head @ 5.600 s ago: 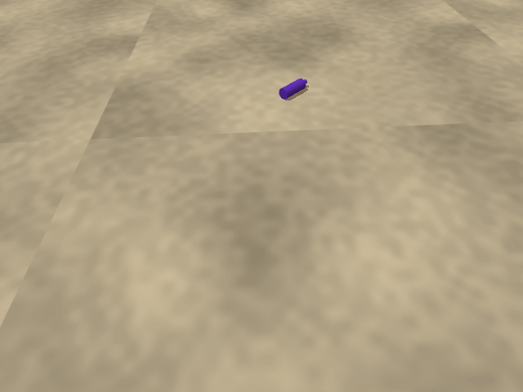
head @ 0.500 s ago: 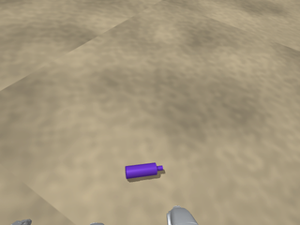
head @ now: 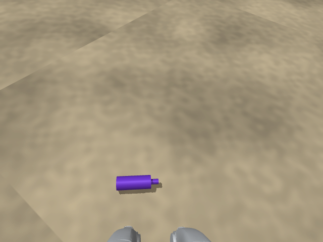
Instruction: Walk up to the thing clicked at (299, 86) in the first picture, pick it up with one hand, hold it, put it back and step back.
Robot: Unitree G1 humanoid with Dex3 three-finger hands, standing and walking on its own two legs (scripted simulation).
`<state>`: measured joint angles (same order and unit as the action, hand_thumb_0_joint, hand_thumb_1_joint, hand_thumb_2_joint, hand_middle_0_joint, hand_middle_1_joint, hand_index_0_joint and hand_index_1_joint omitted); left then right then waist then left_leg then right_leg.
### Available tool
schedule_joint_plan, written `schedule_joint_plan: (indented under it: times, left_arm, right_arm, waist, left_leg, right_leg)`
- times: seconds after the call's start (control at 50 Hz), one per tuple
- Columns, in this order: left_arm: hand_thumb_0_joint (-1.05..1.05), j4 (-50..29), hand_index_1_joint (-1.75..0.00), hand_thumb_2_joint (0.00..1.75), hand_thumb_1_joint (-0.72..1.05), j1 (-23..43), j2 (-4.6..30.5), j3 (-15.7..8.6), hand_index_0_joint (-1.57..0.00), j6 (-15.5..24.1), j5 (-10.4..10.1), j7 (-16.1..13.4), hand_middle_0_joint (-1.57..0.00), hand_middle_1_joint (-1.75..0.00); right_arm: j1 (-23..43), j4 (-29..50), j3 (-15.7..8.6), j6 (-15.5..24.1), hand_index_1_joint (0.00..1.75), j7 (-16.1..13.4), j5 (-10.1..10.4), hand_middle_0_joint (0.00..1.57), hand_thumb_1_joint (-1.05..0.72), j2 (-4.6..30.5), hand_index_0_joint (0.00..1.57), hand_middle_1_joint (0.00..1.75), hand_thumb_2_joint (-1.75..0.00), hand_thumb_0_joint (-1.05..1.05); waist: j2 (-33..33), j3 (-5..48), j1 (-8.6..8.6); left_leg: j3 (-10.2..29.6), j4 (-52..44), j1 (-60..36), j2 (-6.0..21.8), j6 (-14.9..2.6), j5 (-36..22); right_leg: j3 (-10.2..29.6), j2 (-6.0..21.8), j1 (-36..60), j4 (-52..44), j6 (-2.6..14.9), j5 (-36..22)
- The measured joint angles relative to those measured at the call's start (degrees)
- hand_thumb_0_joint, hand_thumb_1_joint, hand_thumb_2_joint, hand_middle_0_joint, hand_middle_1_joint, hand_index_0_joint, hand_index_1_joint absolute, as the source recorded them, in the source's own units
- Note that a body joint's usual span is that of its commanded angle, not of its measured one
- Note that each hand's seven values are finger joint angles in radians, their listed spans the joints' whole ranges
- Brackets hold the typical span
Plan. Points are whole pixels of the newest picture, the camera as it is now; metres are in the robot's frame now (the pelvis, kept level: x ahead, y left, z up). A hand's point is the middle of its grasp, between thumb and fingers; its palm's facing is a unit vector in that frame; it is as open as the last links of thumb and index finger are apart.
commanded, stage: walk up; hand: left
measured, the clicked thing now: (137, 182) +0.50 +0.11 -0.70
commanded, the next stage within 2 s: none
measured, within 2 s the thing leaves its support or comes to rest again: neither
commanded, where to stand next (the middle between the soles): +0.14 -0.07 m, yaw +4 degrees
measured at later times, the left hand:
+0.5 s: hand out of the picture +0.04 +0.13 -0.12, palm faces +0.02 -0.89 -0.46, open 7.3 cm
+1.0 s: hand out of the picture +0.08 +0.18 -0.14, palm faces +0.05 -0.89 -0.45, open 7.3 cm
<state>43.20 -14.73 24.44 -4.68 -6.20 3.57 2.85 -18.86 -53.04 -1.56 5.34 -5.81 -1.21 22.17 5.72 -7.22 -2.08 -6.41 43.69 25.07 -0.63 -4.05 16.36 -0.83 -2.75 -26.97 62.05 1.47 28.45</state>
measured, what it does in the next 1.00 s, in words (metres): steps to the right: right foot, then left foot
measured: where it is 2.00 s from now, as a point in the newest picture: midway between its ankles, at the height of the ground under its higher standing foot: outside the picture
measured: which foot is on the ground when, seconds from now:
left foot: down 0.00-0.28, up 0.30-0.68, down 0.70-1.00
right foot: up 0.00-0.24, down 0.26-0.74, up 0.76-0.92, down 0.94-1.00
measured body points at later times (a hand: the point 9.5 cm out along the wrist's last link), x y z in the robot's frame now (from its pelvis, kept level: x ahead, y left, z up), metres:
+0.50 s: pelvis +0.02 -0.16 +0.00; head +0.05 -0.19 +0.45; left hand +0.04 +0.17 -0.09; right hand +0.10 -0.49 -0.13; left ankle +0.06 -0.02 -0.66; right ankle +0.01 -0.31 -0.70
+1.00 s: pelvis +0.02 -0.11 +0.00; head +0.05 -0.11 +0.45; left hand +0.08 +0.23 -0.11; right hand +0.17 -0.41 -0.12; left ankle +0.06 +0.01 -0.70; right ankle +0.07 -0.23 -0.71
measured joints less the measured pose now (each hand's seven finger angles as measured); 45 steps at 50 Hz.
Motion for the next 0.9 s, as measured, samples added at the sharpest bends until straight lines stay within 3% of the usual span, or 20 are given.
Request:
schedule_joint_plan:
  times: [0.06,0.14,0.22,0.26,0.28,0.3,0.34,0.44,0.58,0.68,0.72,0.74,0.78,0.82,0.9]
  left_arm:
    - [0.01,0.16,-0.30,0.90,0.91,0.60,0.28,0.18,-0.21,-0.13,0.06,0.60,-0.20,-0.30]
    - [0.01,0.00,-0.30,0.90,0.91,2.07,1.96,-0.84,-0.21,0.53,-0.97,0.88,-0.20,-0.30]
    - [0.00,2.54,-0.30,0.90,0.91,1.68,2.99,-0.93,-0.21,2.21,-2.86,0.69,-0.20,-0.30]
    - [0.00,4.27,-0.30,0.90,0.91,0.66,2.85,-0.96,-0.21,3.56,-3.31,-0.08,-0.20,-0.30]
    - [0.00,5.36,-0.30,0.90,0.91,0.48,1.97,-1.03,-0.21,4.29,-3.17,-0.82,-0.20,-0.30]
    - [0.00,6.22,-0.30,0.90,0.91,0.06,1.02,-0.78,-0.21,4.81,-2.69,-1.46,-0.20,-0.30]
    - [0.00,8.00,-0.30,0.90,0.91,-0.67,-0.80,0.52,-0.21,5.14,-2.02,-2.19,-0.20,-0.30]
    - [0.00,10.00,-0.30,0.90,0.90,-1.87,-3.79,2.20,-0.21,7.61,-2.13,-2.88,-0.21,-0.30]
    - [0.00,8.89,-0.30,0.90,0.90,-3.33,-1.28,1.56,-0.21,9.96,-3.00,-5.96,-0.21,-0.30]
    - [0.00,7.04,-0.30,0.90,0.90,-3.72,1.12,1.33,-0.21,9.67,-2.98,-6.96,-0.21,-0.30]
    - [0.00,6.99,-0.30,0.90,0.90,-3.00,2.25,1.48,-0.21,9.07,-3.29,-7.01,-0.21,-0.30]
    - [0.00,7.22,-0.30,0.90,0.90,-2.38,2.71,1.48,-0.21,8.67,-3.44,-7.11,-0.21,-0.30]
    - [0.00,7.93,-0.30,0.90,0.90,-1.50,2.02,1.95,-0.21,7.95,-3.65,-7.43,-0.20,-0.30]
    - [0.01,8.97,-0.30,0.90,0.91,-0.72,1.12,2.81,-0.21,7.72,-3.73,-7.40,-0.20,-0.30]
    - [0.01,9.30,-0.30,0.90,0.91,0.23,0.94,2.78,-0.21,8.66,-4.00,-6.25,-0.20,-0.30]
  right_arm:
    - [0.46,0.88,-0.92,-0.42,0.30,-0.50,0.21,0.21,-0.89,0.89,0.21,0.30,-0.90,0.01]
    - [-0.23,1.48,-1.62,-0.46,0.30,0.31,-0.41,0.21,-0.89,2.64,0.21,0.30,-0.90,0.01]
    - [0.69,1.42,-2.10,-2.18,0.30,2.53,-1.61,0.21,-0.89,4.80,0.21,0.30,-0.90,0.01]
    - [1.18,1.84,-2.32,-3.60,0.30,3.59,-2.06,0.21,-0.89,6.09,0.21,0.30,-0.90,0.01]
    - [1.89,1.67,-2.62,-4.45,0.30,3.77,-2.08,0.21,-0.89,6.90,0.21,0.30,-0.90,0.01]
    - [2.49,1.31,-2.91,-5.38,0.30,3.71,-1.88,0.21,-0.90,7.28,0.20,0.30,-0.90,0.01]
    - [2.88,0.49,-3.23,-6.48,0.30,3.59,-1.22,0.20,-0.90,6.99,0.20,0.30,-0.90,0.01]
    - [4.49,-0.73,-2.61,-6.38,0.29,4.91,-0.27,0.20,-0.90,5.66,0.20,0.30,-0.90,0.01]
    - [8.96,2.05,-2.44,-8.19,0.29,7.33,-1.32,0.20,-0.90,2.55,0.20,0.30,-0.90,0.01]
    - [12.33,3.94,-3.14,-8.13,0.30,8.02,-1.01,0.20,-0.90,2.32,0.20,0.30,-0.90,0.01]
    - [13.65,4.02,-3.68,-7.39,0.30,8.00,-0.69,0.20,-0.90,2.03,0.20,0.30,-0.90,0.01]
    - [14.41,4.02,-3.72,-6.98,0.30,7.92,-0.67,0.20,-0.90,1.56,0.20,0.30,-0.90,0.01]
    - [14.52,4.82,-3.43,-6.28,0.29,7.91,-0.35,0.20,-0.90,1.63,0.20,0.30,-0.90,0.01]
    - [14.09,4.87,-3.12,-6.39,0.30,7.87,0.19,0.20,-0.90,1.43,0.20,0.30,-0.90,0.01]
    - [13.33,4.30,-1.67,-6.72,0.30,7.27,0.56,0.20,-0.90,0.03,0.20,0.30,-0.90,0.01]
  waist:
    - [0.57,-0.12,1.40]
    - [1.15,0.39,2.54]
    - [0.19,2.13,3.83]
    - [-1.15,3.41,4.02]
    - [-3.09,3.17,3.72]
    - [-4.65,3.16,3.48]
    - [-6.39,3.95,2.87]
    - [-9.97,3.57,1.23]
    - [-10.53,-0.27,0.13]
    - [-9.54,-2.00,-0.47]
    - [-7.66,-3.00,-0.66]
    - [-5.87,-3.99,-0.98]
    - [-6.30,-4.03,-0.65]
    - [-7.84,-2.86,0.09]
    - [-6.61,-0.83,0.96]
  left_leg:
    - [0.98,-1.07,-1.00,2.44,1.49,-0.41]
    - [3.49,-0.77,-0.26,5.76,3.01,-0.52]
    - [6.15,1.03,1.31,8.93,3.28,1.04]
    - [8.37,4.64,3.26,9.84,2.21,4.63]
    - [10.74,7.77,4.25,10.29,1.05,8.80]
    - [13.02,11.17,5.23,9.56,0.82,11.77]
    - [14.51,15.81,6.55,6.12,1.62,11.93]
    - [9.90,17.66,7.17,2.75,2.58,8.11]
    - [9.30,16.90,6.16,2.72,3.00,7.99]
    - [7.98,8.04,3.18,3.18,2.99,8.61]
    - [6.55,3.62,0.95,1.81,3.79,4.44]
    - [5.26,3.44,0.12,0.54,4.09,4.24]
    - [5.24,4.62,-0.05,0.60,3.77,5.15]
    - [6.20,4.68,-0.49,1.69,2.89,5.60]
    - [5.78,2.91,-1.97,1.85,3.19,5.02]
  right_leg:
    - [4.31,1.15,-3.81,8.24,-0.85,-1.46]
    - [9.20,4.36,-5.04,8.34,-1.52,-4.36]
    - [7.37,7.35,0.85,-6.39,-2.63,-2.43]
    - [5.53,6.75,5.44,-15.14,-3.93,-3.52]
    - [4.77,5.17,5.62,-14.56,-5.20,-3.46]
    - [4.11,4.06,5.29,-12.90,-5.53,-2.79]
    - [3.33,3.69,5.38,-11.97,-4.98,-2.01]
    - [2.41,4.12,7.91,-16.20,-3.74,-3.50]
    - [2.09,5.44,8.01,-17.17,-3.65,-3.61]
    - [1.84,7.61,6.39,-14.74,-4.32,-2.11]
    - [2.67,9.58,5.58,-11.97,-4.36,-0.79]
    - [4.11,10.85,4.73,-9.41,-3.29,-1.00]
    - [4.65,9.18,2.47,-3.26,-1.74,1.58]
    - [2.68,6.76,1.31,-0.69,-0.94,5.70]
    - [-0.43,5.67,1.53,-6.13,-0.59,1.38]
